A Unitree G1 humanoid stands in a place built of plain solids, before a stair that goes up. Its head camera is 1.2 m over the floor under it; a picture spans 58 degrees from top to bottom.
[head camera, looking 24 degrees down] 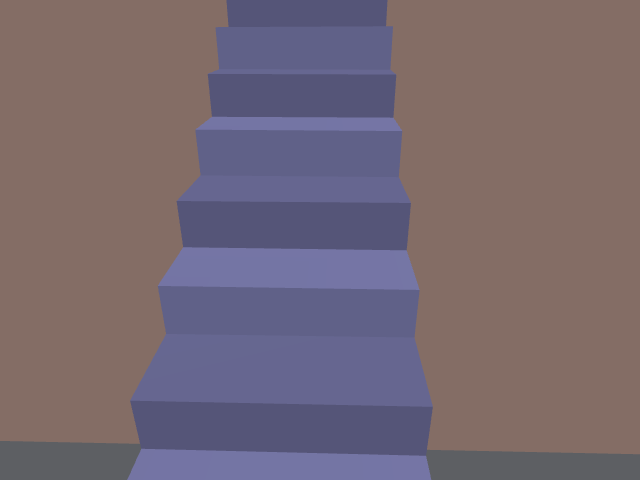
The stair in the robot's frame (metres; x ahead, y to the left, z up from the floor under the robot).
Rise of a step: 0.18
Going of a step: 0.23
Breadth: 0.78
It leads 1 degrees to the right of straight ahead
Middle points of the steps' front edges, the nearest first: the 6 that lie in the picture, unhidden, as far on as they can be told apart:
0.84 0.10 0.37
1.11 0.10 0.55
1.36 0.09 0.73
1.65 0.08 0.92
1.90 0.08 1.10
2.11 0.07 1.28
